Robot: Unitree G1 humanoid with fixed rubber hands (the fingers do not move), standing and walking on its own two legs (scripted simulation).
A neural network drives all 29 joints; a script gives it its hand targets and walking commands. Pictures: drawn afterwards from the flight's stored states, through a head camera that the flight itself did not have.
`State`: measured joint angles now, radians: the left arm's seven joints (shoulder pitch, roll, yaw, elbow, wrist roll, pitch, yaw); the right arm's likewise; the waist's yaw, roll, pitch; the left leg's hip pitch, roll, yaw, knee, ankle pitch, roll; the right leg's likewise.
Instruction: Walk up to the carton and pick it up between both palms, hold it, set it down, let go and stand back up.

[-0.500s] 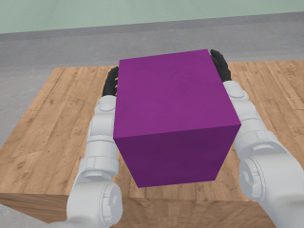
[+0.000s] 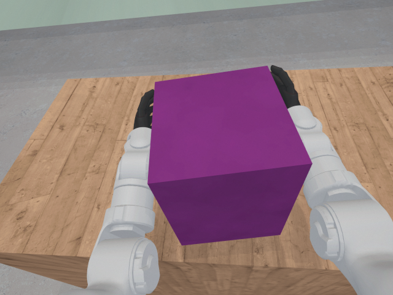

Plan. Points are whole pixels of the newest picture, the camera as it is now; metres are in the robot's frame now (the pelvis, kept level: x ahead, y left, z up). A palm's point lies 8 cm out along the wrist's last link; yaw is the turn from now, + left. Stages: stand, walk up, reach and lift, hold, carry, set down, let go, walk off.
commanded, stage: set down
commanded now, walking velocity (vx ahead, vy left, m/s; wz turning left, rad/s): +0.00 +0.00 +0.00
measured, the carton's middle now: (221, 162) +0.36 +0.00 +0.09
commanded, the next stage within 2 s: none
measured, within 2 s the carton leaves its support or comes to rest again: rests again in 0.66 s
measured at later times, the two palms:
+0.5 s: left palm (149, 136) +0.40 +0.14 +0.12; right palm (293, 112) +0.45 -0.14 +0.13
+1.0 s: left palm (147, 142) +0.39 +0.14 +0.12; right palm (294, 117) +0.44 -0.14 +0.13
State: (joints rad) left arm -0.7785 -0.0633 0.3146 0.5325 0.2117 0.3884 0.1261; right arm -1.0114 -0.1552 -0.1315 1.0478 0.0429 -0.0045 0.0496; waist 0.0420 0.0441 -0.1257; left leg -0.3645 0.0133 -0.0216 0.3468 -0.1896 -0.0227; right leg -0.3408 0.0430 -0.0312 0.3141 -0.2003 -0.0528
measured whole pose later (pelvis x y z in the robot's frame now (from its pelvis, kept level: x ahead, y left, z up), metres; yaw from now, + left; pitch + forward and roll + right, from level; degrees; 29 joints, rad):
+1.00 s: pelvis -0.03 +0.00 +0.00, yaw +0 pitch +15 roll +1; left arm -0.78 -0.08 0.35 0.66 0.19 0.20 0.14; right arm -1.00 -0.15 -0.21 1.07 -0.05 -0.04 0.09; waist 0.06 0.04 -0.17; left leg -0.44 0.02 -0.02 0.33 -0.15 -0.03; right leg -0.45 0.04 -0.03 0.37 -0.18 -0.05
